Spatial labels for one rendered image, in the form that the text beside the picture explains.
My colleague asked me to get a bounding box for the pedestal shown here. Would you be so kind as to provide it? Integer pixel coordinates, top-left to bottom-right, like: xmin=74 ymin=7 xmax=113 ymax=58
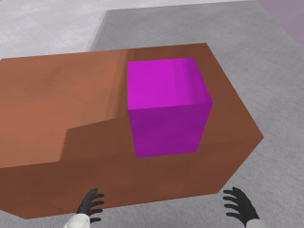
xmin=0 ymin=43 xmax=264 ymax=219

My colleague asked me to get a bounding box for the right robot hand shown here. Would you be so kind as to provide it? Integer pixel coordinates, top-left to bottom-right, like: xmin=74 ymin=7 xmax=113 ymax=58
xmin=223 ymin=186 xmax=260 ymax=228

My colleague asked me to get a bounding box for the left robot forearm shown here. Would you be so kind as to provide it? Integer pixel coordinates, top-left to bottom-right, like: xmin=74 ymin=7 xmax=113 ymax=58
xmin=63 ymin=213 xmax=90 ymax=228

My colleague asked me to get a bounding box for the carton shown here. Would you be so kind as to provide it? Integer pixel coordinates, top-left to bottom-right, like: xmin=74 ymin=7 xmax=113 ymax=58
xmin=127 ymin=57 xmax=213 ymax=158

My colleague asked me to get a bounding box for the right robot forearm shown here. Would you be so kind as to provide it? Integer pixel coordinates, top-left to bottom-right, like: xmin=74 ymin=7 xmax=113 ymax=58
xmin=246 ymin=218 xmax=270 ymax=228

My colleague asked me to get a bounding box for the left robot hand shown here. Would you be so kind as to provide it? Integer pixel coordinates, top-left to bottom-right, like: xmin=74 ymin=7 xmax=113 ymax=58
xmin=76 ymin=188 xmax=105 ymax=223

